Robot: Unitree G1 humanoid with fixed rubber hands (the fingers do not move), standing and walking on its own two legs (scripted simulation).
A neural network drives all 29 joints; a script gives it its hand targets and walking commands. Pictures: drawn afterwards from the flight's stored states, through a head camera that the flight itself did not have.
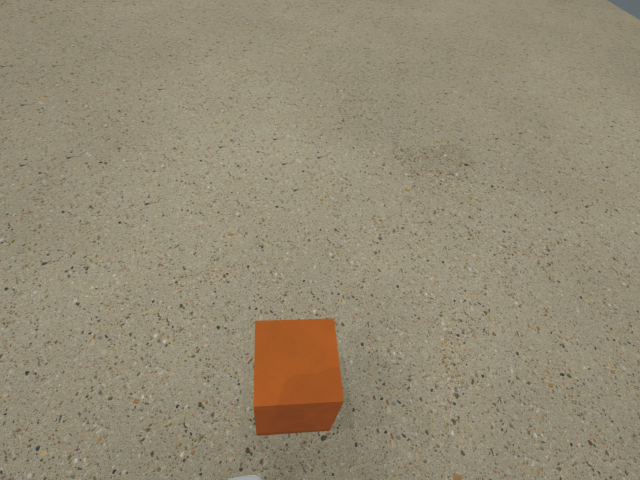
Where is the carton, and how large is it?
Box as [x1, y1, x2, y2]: [253, 318, 343, 435]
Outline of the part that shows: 333,318 255,321 253,406 257,435 329,430 343,402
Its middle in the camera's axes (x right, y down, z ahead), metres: -0.07 +0.39 +1.09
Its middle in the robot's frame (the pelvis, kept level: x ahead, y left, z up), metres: +0.45 +0.00 -0.62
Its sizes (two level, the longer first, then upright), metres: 0.221 0.215 0.286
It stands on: the floor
